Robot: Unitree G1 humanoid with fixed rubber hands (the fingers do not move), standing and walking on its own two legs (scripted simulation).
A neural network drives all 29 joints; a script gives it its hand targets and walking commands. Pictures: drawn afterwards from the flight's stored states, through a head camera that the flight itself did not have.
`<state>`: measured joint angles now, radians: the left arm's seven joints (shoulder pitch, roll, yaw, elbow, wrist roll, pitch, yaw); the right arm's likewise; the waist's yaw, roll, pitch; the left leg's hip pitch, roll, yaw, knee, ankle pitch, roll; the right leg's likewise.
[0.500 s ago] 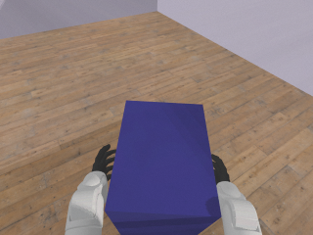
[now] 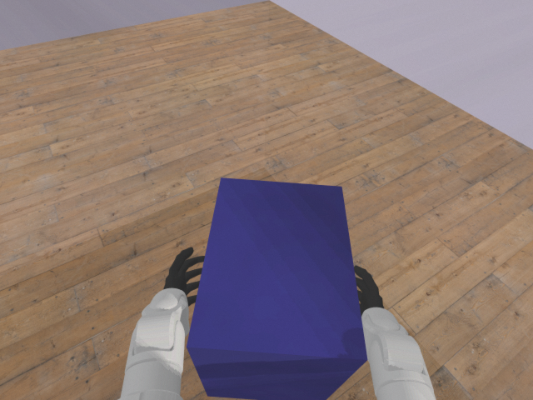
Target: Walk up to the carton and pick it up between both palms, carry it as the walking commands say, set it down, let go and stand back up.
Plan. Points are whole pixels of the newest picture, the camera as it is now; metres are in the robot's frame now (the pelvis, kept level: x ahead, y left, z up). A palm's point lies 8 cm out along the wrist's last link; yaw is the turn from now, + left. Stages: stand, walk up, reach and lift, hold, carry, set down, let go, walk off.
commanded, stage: set down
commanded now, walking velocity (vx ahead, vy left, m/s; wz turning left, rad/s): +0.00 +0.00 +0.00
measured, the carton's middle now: (272, 294) +0.32 +0.01 -0.07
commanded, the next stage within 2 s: none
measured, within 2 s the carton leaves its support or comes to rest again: neither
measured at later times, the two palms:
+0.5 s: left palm (184, 312) +0.29 +0.17 -0.11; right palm (352, 318) +0.30 -0.13 -0.11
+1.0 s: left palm (193, 321) +0.31 +0.17 -0.21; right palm (339, 329) +0.31 -0.13 -0.21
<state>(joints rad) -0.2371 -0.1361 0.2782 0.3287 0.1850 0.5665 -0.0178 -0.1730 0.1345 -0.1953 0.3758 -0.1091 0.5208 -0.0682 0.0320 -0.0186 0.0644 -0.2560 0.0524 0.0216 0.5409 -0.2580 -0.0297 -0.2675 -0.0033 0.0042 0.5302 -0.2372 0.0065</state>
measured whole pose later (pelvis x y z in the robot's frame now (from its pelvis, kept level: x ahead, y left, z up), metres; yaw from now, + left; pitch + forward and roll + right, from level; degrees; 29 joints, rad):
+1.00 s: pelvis -0.05 +0.00 -0.09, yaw -1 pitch +23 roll +0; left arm -0.59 0.04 0.17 0.65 0.03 0.02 0.15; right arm -0.58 0.00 -0.13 0.68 -0.10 0.02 -0.19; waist 0.03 -0.05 0.20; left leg -1.11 0.05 0.02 1.06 -0.36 -0.03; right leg -1.13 0.00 0.03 1.06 -0.33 0.02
